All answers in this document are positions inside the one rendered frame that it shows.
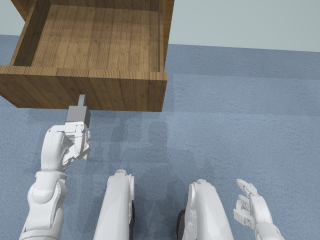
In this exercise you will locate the handle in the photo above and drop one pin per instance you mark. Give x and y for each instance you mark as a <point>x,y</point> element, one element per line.
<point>79,113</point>

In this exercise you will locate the right robot forearm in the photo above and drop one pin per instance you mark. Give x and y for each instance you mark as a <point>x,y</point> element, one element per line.
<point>267,231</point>

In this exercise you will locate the drawer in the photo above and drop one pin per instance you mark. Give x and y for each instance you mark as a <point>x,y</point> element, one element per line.
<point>111,51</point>

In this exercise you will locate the right robot foot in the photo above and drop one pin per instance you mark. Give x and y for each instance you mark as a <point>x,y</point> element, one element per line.
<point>180,225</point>

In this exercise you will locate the right robot hand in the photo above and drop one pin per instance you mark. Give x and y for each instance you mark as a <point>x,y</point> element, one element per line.
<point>256,211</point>

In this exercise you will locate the left robot hand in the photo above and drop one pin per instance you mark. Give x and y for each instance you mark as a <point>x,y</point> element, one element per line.
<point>73,136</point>

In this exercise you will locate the left robot forearm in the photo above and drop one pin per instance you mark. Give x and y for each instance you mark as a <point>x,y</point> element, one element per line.
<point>45,197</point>

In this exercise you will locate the right robot thigh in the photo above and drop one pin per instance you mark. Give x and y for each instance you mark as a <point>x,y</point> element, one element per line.
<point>212,222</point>

